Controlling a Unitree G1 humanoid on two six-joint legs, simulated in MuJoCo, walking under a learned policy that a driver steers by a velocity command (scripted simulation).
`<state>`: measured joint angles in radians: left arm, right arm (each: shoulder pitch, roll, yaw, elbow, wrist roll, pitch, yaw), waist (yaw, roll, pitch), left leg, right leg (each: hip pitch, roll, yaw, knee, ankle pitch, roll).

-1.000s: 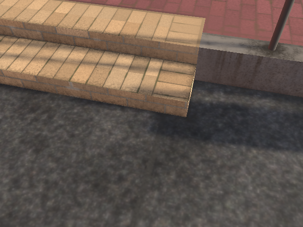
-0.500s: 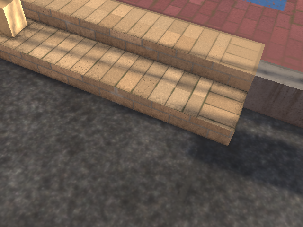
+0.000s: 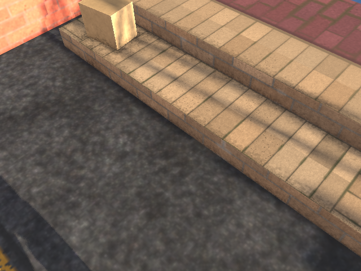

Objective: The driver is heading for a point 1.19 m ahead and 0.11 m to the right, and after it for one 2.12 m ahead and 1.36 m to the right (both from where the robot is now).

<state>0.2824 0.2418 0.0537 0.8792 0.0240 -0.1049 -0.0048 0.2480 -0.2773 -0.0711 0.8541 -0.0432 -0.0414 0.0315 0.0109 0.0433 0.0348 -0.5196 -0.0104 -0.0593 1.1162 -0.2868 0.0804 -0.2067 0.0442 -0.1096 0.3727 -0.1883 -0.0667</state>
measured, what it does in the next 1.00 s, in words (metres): walks ahead: left foot, then right foot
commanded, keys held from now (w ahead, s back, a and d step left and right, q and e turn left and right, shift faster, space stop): w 1.00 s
